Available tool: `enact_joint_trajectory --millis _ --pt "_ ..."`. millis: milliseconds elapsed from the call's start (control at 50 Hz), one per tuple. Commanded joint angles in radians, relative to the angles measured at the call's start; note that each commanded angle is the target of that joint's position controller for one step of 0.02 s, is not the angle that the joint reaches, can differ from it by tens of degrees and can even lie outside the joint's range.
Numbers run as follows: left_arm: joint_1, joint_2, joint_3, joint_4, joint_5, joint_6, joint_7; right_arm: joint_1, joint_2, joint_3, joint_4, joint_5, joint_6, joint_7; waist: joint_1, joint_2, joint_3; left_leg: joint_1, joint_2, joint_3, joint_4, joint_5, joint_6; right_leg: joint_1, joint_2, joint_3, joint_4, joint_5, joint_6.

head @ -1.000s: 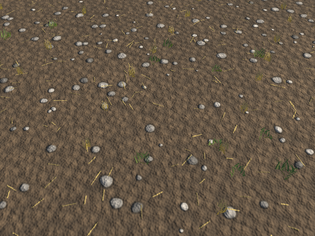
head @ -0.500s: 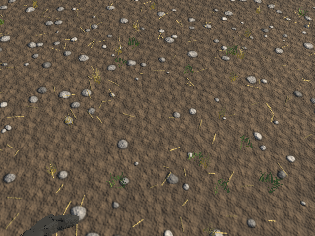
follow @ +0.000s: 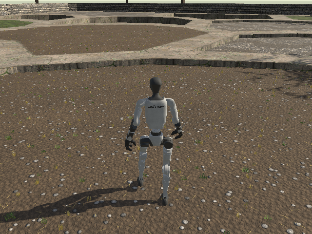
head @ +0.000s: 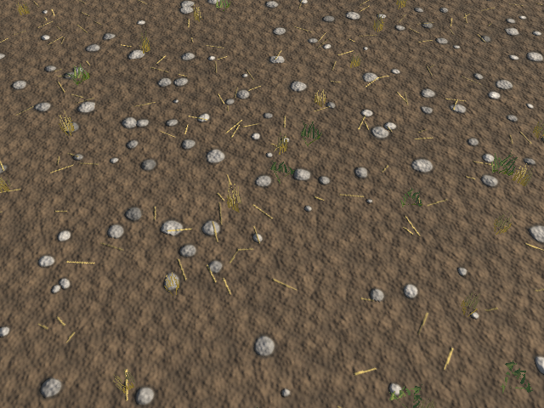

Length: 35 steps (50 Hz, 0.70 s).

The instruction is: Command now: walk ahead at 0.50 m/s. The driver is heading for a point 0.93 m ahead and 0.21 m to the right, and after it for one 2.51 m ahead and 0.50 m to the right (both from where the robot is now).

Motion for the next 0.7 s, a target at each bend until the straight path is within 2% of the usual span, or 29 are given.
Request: enact_joint_trajectory --millis 20,60,100,120,140,160,180,200,220,240,260,300,340,380,440,480,540,600,640,660,680,700 --pt "0.022 0.181 0.042 -0.031 -0.01 0.002 0.008 -0.113 -0.062 -0.009 -0.094 0.008 -0.021 0.017 0.007 -0.085 0.045 0.05 -0.032 0.022 -0.091 0.018 0.015 -0.035 -0.294 0.136 -0.06 0.194 -0.153" --pt "0.03 0.19 0.046 -0.018 -0.012 0.016 0.013 -0.124 -0.08 -0.015 -0.108 0.008 -0.024 0.028 -0.006 -0.095 0.039 0.051 -0.043 0.018 -0.129 -0.065 0.042 0.04 -0.329 0.154 -0.012 0.238 -0.136" --pt "0.012 0.203 0.05 -0.014 -0.011 0.028 0.018 -0.058 -0.107 -0.026 -0.096 0.006 -0.028 0.031 -0.055 -0.116 -0.002 0.16 -0.074 0.046 -0.158 -0.142 0.072 0.077 -0.331 0.149 0.078 0.404 -0.112" --pt "-0.004 0.194 0.045 -0.016 -0.009 0.034 0.019 0.058 -0.138 -0.045 -0.062 0.003 -0.028 0.027 -0.12 -0.105 -0.074 0.325 -0.105 0.077 -0.188 -0.139 0.099 0.058 -0.287 0.11 0.223 0.547 -0.088" --pt "0.001 0.15 0.026 -0.029 0.005 0.034 0.021 0.226 -0.196 -0.069 -0.021 -0.003 -0.027 0.017 -0.188 -0.068 -0.21 0.597 -0.045 0.023 -0.15 -0.11 0.145 -0.062 -0.233 0.066 0.454 0.49 -0.054" --pt "0.107 0.05 -0.008 -0.062 0.011 0.016 0.015 0.335 -0.307 -0.096 -0.005 -0.021 -0.02 0.012 -0.17 0.152 -0.368 1.007 0.213 -0.407 -0.167 -0.235 0.3 -0.473 -0.083 0.0 0.852 0.128 0.025" --pt "0.092 0.068 -0.008 -0.048 0.003 -0.005 0.011 0.369 -0.239 -0.08 0.003 -0.005 -0.016 0.015 -0.191 0.221 -0.426 1.069 0.271 -0.679 -0.317 -0.353 0.347 -0.646 -0.026 0.126 1.011 -0.362 0.033" --pt "0.011 0.158 0.016 -0.069 -0.024 -0.017 0.004 0.307 -0.181 -0.058 -0.003 -0.002 -0.015 0.014 -0.191 0.138 -0.281 0.969 0.241 -0.56 -0.338 -0.413 0.297 -0.741 -0.089 0.159 1.083 -0.324 0.019" --pt "-0.058 0.158 0.015 -0.089 -0.029 -0.022 0.003 0.236 -0.157 -0.049 -0.016 -0.003 -0.013 0.013 -0.167 0.075 -0.179 0.833 0.203 -0.43 -0.354 -0.36 0.267 -0.746 -0.141 0.125 1.055 -0.234 0.011" --pt "-0.094 0.148 0.016 -0.095 -0.013 -0.021 0.006 0.178 -0.131 -0.041 -0.019 -0.007 -0.013 0.015 -0.14 0.023 -0.101 0.703 0.161 -0.338 -0.388 -0.276 0.255 -0.721 -0.174 0.107 0.99 -0.162 0.017" --pt "-0.085 0.14 0.021 -0.092 -0.003 -0.012 0.007 0.142 -0.108 -0.034 -0.023 -0.014 -0.018 0.017 -0.106 0.039 -0.072 0.613 0.132 -0.278 -0.421 -0.207 0.244 -0.662 -0.206 0.114 0.936 -0.106 0.023" --pt "-0.045 0.102 0.015 -0.075 0.0 0.01 0.008 0.121 -0.107 -0.035 -0.017 -0.014 -0.029 0.02 -0.072 0.051 -0.063 0.526 0.103 -0.208 -0.475 -0.122 0.254 -0.587 -0.215 0.105 0.898 -0.055 0.042" --pt "-0.059 0.085 0.011 -0.078 -0.002 0.026 0.012 0.125 -0.125 -0.042 0.003 -0.014 -0.042 0.016 -0.063 0.037 -0.038 0.503 0.102 -0.124 -0.511 -0.051 0.26 -0.613 -0.22 0.106 0.843 0.008 0.062" --pt "-0.12 0.079 0.01 -0.095 -0.002 0.03 0.013 0.147 -0.134 -0.046 0.026 -0.019 -0.043 0.007 -0.08 0.018 -0.01 0.518 0.096 -0.055 -0.531 -0.022 0.248 -0.657 -0.218 0.119 0.742 0.111 0.073" --pt "-0.196 0.062 0.006 -0.116 -0.005 0.023 0.002 0.159 -0.146 -0.048 0.045 -0.02 -0.041 -0.003 -0.11 0.016 0.01 0.531 0.07 0.05 -0.547 -0.017 0.21 -0.629 -0.188 0.107 0.557 0.275 0.066" --pt "-0.26 0.051 0.001 -0.14 -0.005 0.019 -0.007 0.184 -0.159 -0.051 0.063 -0.016 -0.039 -0.008 -0.137 0.009 0.029 0.559 0.082 0.088 -0.557 -0.029 0.2 -0.617 -0.174 0.082 0.47 0.33 0.057" --pt "-0.33 0.047 -0.002 -0.179 -0.007 0.019 -0.024 0.225 -0.166 -0.055 0.096 -0.007 -0.023 -0.012 -0.162 -0.004 0.056 0.673 0.121 0.12 -0.53 -0.002 0.19 -0.659 -0.164 0.072 0.396 0.31 0.034" --pt "-0.357 0.058 0.003 -0.216 -0.005 0.019 -0.044 0.224 -0.18 -0.063 0.109 0.003 0.001 -0.019 -0.152 0.004 0.056 0.782 0.153 0.147 -0.445 0.162 0.166 -0.675 -0.144 0.035 0.363 0.182 -0.002" --pt "-0.297 0.089 0.02 -0.221 -0.003 0.023 -0.05 0.202 -0.209 -0.072 0.099 0.004 0.018 -0.031 -0.106 0.039 -0.008 0.807 0.149 0.181 -0.3 0.508 0.14 -0.553 -0.084 -0.031 0.37 0.076 -0.038" --pt "-0.19 0.121 0.04 -0.201 -0.004 0.026 -0.048 0.191 -0.215 -0.074 0.093 0.002 0.029 -0.038 -0.045 0.043 -0.074 0.788 0.13 0.206 -0.147 0.637 0.121 -0.412 -0.041 -0.057 0.356 0.06 -0.063" --pt "-0.029 0.176 0.073 -0.161 -0.007 0.029 -0.036 0.187 -0.205 -0.068 0.083 0.001 0.034 -0.045 0.036 0.013 -0.16 0.671 0.087 0.232 0.077 0.594 0.087 -0.163 -0.017 -0.034 0.309 0.108 -0.102" --pt "0.103 0.274 0.103 -0.141 -0.008 0.04 -0.013 0.223 -0.142 -0.045 0.047 -0.022 0.021 -0.046 0.058 -0.147 -0.272 0.353 0.009 0.245 0.421 0.189 0.038 0.174 -0.218 0.3 0.3 0.096 -0.197"
Keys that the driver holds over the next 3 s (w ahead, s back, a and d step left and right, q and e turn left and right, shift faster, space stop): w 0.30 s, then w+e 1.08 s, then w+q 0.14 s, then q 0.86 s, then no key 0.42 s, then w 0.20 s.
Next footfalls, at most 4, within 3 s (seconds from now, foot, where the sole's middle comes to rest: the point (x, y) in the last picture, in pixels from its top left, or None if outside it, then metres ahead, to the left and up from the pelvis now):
0.14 left None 0.26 0.15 -0.78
0.68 right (347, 383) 0.55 -0.10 -0.78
1.16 left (309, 268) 0.88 0.00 -0.78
1.64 right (438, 256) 0.94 -0.37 -0.78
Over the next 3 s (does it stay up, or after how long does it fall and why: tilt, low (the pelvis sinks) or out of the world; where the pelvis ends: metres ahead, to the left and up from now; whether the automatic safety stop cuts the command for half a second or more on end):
stays up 0.99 -0.24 -0.01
